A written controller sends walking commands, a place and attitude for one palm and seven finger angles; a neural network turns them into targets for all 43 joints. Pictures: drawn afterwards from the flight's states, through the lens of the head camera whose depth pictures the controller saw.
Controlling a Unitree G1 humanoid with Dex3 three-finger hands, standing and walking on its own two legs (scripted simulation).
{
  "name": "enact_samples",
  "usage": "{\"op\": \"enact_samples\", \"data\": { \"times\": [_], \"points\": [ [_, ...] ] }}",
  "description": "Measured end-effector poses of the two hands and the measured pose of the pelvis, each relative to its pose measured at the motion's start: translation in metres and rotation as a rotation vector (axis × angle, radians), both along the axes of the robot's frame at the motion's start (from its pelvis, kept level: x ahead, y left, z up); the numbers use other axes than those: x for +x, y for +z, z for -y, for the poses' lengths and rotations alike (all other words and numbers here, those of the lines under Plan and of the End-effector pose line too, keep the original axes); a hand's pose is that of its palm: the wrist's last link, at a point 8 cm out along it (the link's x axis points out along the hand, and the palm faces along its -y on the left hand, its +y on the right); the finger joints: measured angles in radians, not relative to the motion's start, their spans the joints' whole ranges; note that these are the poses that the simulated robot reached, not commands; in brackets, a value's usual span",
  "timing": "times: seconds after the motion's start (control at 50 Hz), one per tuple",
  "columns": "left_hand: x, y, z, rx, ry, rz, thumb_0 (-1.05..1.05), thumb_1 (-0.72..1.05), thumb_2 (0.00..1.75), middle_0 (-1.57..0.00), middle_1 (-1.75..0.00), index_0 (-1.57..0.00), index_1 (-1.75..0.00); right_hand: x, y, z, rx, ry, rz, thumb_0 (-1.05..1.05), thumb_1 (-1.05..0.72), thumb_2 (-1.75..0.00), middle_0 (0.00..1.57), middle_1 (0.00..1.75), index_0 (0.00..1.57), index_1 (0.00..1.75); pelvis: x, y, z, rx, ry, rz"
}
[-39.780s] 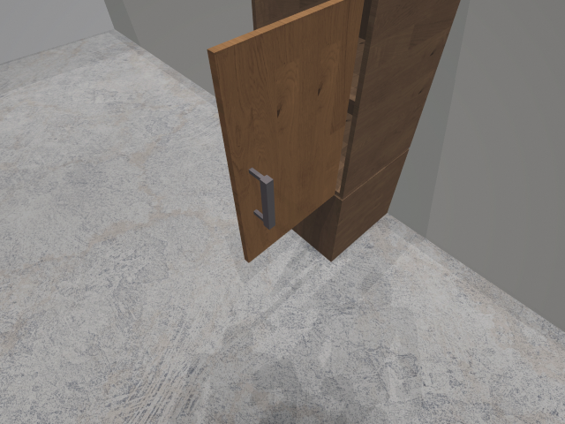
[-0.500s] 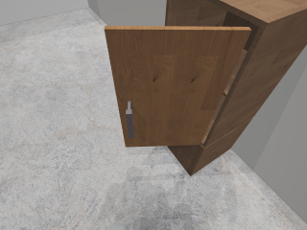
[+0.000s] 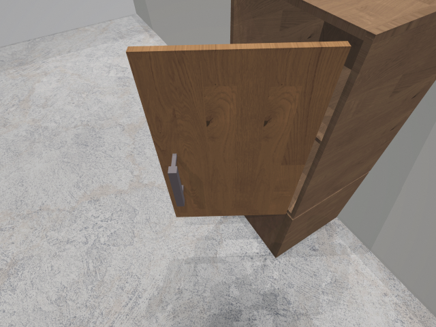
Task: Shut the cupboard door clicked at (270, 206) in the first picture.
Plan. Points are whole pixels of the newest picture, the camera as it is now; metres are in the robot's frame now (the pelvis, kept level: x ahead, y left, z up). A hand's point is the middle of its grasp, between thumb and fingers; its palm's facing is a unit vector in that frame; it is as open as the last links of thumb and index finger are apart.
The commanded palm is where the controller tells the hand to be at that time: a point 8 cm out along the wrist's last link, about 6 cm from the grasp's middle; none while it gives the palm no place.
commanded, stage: come to a stop and stand still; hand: left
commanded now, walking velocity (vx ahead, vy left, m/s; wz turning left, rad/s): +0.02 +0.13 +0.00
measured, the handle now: (177, 181) +0.46 +0.15 -0.09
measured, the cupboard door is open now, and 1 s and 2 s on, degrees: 60 60 60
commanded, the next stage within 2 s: look again from close up in 0.62 s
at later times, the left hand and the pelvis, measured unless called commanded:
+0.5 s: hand out of the picture +0.01 +0.25 -0.16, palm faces -0.04 -0.96 -0.28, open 7.4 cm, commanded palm none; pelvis -0.03 +0.05 +0.00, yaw -2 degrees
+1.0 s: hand out of the picture +0.03 +0.20 -0.16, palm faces -0.06 -0.96 -0.26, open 7.4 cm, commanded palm none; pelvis -0.01 +0.00 +0.00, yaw -2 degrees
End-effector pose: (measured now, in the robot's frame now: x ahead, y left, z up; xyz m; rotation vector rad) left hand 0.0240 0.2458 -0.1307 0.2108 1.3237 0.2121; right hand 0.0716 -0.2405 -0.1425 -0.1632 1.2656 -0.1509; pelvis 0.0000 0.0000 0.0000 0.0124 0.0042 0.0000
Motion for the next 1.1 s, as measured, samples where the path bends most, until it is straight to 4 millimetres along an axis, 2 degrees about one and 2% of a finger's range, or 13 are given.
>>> {"op": "enact_samples", "data": {
  "times": [0.08,0.16,0.26,0.38,0.5,0.62,0.74,0.96,1.1],
  "points": [
    [-0.002,-0.002,0.000,-0.021,-0.002,0.000,0.00,0.91,0.90,-0.20,-0.30,-0.20,-0.30,-0.012,0.008,0.009,-0.041,-0.003,-0.022,0.01,-0.91,-0.90,0.20,0.30,0.20,0.30,-0.002,0.002,-0.005,0.002,0.000,-0.003],
    [-0.004,-0.015,-0.008,-0.052,0.011,0.005,0.00,0.91,0.90,-0.20,-0.30,-0.20,-0.30,-0.026,0.012,0.006,-0.084,0.008,-0.032,0.01,-0.91,-0.90,0.20,0.30,0.19,0.30,-0.006,-0.002,-0.015,-0.014,0.006,0.002],
    [-0.006,-0.020,-0.020,-0.052,-0.035,0.020,0.00,0.91,0.90,-0.20,-0.30,-0.20,-0.30,-0.038,0.014,-0.014,-0.083,0.012,0.021,0.01,-0.91,-0.90,0.20,0.30,0.19,0.30,-0.015,-0.005,-0.031,-0.021,-0.010,0.006],
    [-0.012,-0.009,-0.038,-0.019,-0.060,0.024,0.00,0.91,0.90,-0.20,-0.30,-0.20,-0.30,-0.053,-0.001,-0.052,0.004,0.016,0.036,0.01,-0.91,-0.90,0.20,0.30,0.19,0.30,-0.023,-0.006,-0.043,-0.014,-0.020,0.024],
    [-0.021,0.002,-0.047,0.012,-0.077,-0.003,0.00,0.91,0.90,-0.20,-0.30,-0.20,-0.30,-0.066,-0.006,-0.056,0.032,-0.003,0.019,0.01,-0.94,-0.90,0.20,0.30,0.20,0.30,-0.026,-0.002,-0.046,-0.001,-0.035,0.014],
    [-0.027,0.007,-0.046,0.025,-0.077,-0.032,0.00,0.91,0.90,-0.20,-0.30,-0.20,-0.30,-0.075,-0.008,-0.048,0.039,-0.003,-0.022,0.01,-0.92,-0.90,0.20,0.30,0.20,0.30,-0.025,0.000,-0.040,0.008,-0.039,0.006],
    [-0.024,0.006,-0.034,0.019,-0.075,-0.045,0.00,0.91,0.90,-0.20,-0.30,-0.20,-0.30,-0.077,-0.007,-0.032,0.022,-0.005,-0.050,0.01,-0.91,-0.90,0.20,0.30,0.20,0.30,-0.021,0.002,-0.030,0.010,-0.038,0.006],
    [0.002,0.002,-0.004,-0.011,-0.095,-0.006,0.00,0.91,0.90,-0.20,-0.30,-0.20,-0.30,-0.060,-0.001,-0.001,-0.012,-0.007,-0.041,0.01,-0.91,-0.90,0.20,0.30,0.20,0.30,-0.014,0.003,-0.008,0.008,-0.037,0.006],
    [0.020,0.003,0.007,-0.016,-0.101,0.029,0.00,0.91,0.90,-0.20,-0.30,-0.20,-0.30,-0.048,0.002,0.012,-0.021,0.000,-0.030,0.01,-0.91,-0.90,0.20,0.30,0.20,0.30,-0.009,0.004,0.004,0.005,-0.033,0.004]
  ]
}}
